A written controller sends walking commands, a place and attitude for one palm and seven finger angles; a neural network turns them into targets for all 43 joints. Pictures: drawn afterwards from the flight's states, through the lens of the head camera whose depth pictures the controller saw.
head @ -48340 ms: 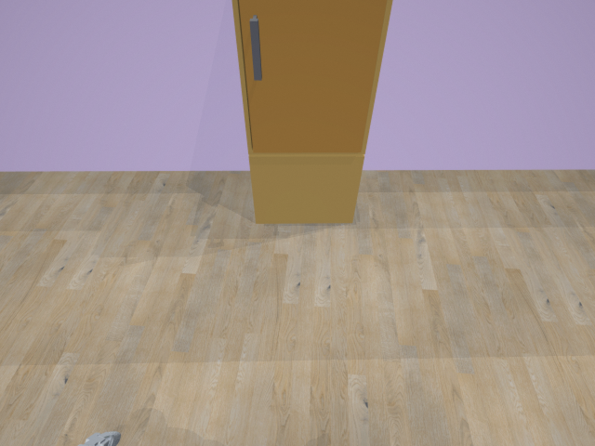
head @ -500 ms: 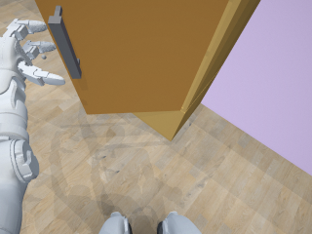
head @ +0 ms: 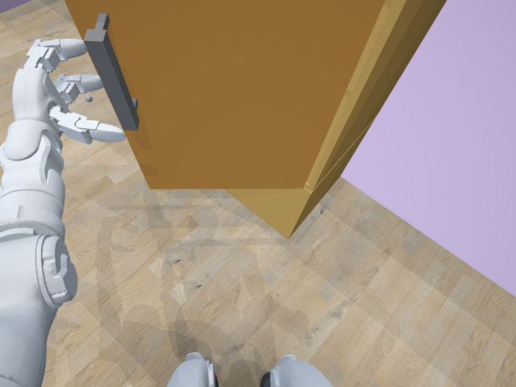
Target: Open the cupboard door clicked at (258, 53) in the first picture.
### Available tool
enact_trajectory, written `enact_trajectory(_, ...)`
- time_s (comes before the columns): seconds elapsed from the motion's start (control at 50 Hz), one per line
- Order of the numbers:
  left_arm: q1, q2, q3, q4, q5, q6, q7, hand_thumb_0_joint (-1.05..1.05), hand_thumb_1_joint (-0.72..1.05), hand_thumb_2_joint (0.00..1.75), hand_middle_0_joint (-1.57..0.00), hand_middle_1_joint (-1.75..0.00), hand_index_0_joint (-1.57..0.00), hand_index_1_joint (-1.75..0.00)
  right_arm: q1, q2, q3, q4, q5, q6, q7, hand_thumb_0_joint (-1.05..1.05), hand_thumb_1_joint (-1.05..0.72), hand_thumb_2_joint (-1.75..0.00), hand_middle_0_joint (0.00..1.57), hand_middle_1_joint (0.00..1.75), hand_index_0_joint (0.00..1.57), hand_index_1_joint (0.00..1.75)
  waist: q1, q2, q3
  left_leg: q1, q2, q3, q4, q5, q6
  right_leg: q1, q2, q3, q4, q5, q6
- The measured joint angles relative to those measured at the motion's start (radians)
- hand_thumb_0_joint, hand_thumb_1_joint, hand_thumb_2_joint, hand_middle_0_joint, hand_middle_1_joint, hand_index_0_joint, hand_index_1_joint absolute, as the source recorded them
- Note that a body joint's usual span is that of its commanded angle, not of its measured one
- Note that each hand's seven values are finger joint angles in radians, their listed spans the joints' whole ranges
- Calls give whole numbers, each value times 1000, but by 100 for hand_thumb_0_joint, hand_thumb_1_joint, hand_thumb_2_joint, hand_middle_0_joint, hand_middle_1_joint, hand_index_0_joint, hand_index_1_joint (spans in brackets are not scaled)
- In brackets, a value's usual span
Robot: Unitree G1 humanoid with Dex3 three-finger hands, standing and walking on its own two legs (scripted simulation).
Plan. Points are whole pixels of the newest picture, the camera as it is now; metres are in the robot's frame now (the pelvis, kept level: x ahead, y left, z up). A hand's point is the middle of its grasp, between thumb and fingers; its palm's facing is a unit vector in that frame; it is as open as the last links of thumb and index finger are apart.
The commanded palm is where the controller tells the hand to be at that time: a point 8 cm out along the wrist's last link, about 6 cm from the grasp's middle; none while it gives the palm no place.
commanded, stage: slide the fingers in behind the handle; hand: left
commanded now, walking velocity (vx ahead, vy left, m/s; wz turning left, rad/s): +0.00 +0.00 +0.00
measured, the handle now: (118, 77) +0.56 +0.18 +0.10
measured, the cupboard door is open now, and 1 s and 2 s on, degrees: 42 41 43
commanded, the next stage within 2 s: close the thumb around the handle in 0.90 s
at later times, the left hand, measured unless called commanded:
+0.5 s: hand (118, 104) +0.51 +0.18 +0.10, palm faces -0.01 -1.00 -0.04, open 15.1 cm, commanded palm +0.49 +0.20 +0.10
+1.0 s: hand (125, 100) +0.51 +0.17 +0.11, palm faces +0.02 -1.00 -0.01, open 14.0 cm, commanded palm +0.48 +0.21 +0.10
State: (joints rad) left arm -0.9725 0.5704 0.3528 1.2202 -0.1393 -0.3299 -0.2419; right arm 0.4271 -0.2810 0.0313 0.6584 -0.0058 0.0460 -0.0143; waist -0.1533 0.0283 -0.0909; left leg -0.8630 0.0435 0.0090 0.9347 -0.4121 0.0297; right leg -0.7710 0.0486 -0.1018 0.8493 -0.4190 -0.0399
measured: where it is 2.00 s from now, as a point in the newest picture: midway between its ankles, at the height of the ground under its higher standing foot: outside the picture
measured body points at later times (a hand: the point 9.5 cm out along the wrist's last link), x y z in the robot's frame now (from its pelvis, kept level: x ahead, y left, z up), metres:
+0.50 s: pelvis +0.00 +0.00 +0.00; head +0.11 +0.01 +0.44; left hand +0.50 +0.23 +0.11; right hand +0.02 -0.27 -0.12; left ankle +0.01 +0.10 -0.69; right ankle -0.01 -0.10 -0.69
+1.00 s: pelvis +0.00 +0.00 +0.00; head +0.10 +0.00 +0.44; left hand +0.50 +0.22 +0.11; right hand -0.02 -0.26 -0.11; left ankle +0.01 +0.10 -0.69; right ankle -0.01 -0.10 -0.69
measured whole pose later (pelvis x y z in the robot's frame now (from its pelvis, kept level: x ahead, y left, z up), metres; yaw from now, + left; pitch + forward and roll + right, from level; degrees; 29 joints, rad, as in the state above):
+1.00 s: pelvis +0.00 +0.00 +0.00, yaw -1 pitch +18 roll -2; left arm -0.91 0.47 0.37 1.19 -0.10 -0.37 -0.19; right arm 0.44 -0.27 0.03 0.64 0.00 0.05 0.00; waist -0.16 0.03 -0.10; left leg -0.81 0.05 0.04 0.90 -0.40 0.03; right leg -0.74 0.05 -0.06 0.84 -0.41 -0.04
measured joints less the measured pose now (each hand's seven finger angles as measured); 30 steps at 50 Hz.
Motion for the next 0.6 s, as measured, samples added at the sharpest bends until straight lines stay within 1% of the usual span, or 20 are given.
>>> enact_trajectory(0.14,15,-35,-24,-17,-15,-4,21,-1,-50,30,-30,-120,-12,-117,-13,3,-6,10,1,-5,9,1,-90,-90,20,30,20,30,16,2,-5,11,-4,-7,-4,-3,-4,13,-3,-6,-1,-8,-3)
enact_trajectory(0.28,19,-67,-58,-25,-28,-13,50,-1,-50,30,-30,-120,-7,-114,-25,8,-10,17,0,-11,16,1,-90,-90,20,30,20,30,25,3,-7,17,-10,-15,-3,-5,-6,22,-7,-14,2,-15,-5)
enact_trajectory(0.4,11,-87,-75,-27,-31,-17,69,-1,-50,30,-30,-120,-2,-112,-34,11,-12,25,-2,-18,20,1,-90,-90,20,30,20,30,30,5,-6,14,-15,-18,-1,-4,-5,19,-12,-17,7,-18,-5)
enact_trajectory(0.46,13,-101,-105,-33,-17,-23,54,-1,-50,30,-30,-120,-4,-112,-35,10,-13,29,-3,-20,23,1,-90,-90,20,30,20,30,32,8,-7,14,-17,-18,0,-4,-4,19,-13,-17,8,-18,-3)
enact_trajectory(0.48,13,-110,-120,-36,-12,-25,45,-1,-50,30,-30,-120,-6,-113,-36,10,-14,29,-3,-21,24,1,-90,-90,20,30,20,30,32,9,-7,15,-17,-17,0,-4,-3,20,-14,-17,8,-18,-3)
enact_trajectory(0.52,7,-132,-127,-36,-4,-26,35,-1,-50,30,-29,-120,-10,-114,-41,9,-12,30,-2,-21,24,1,-90,-90,20,30,20,30,27,10,-7,16,-17,-14,0,-4,-2,19,-14,-13,9,-18,-2)
enact_trajectory(0.54,2,-143,-118,-30,-2,-25,35,-1,-50,30,-29,-120,-13,-115,-45,9,-10,29,-1,-20,23,1,-90,-90,20,30,20,30,22,8,-8,18,-16,-10,-1,-5,-1,19,-14,-9,10,-17,-1)
enact_trajectory(0.56,-3,-148,-95,-20,-2,-24,53,-1,-50,30,-28,-120,-15,-116,-47,10,-8,27,-1,-20,21,1,-90,-90,20,30,20,30,17,7,-8,19,-15,-6,-2,-5,-1,17,-13,-5,12,-17,0)
enact_trajectory(0.6,-11,-140,-37,-2,5,-16,69,-1,-50,30,-26,-120,-20,-117,-49,11,-3,15,-1,-21,18,1,-90,-90,20,30,20,30,4,6,-9,20,-11,4,-3,-5,0,13,-10,5,14,-15,0)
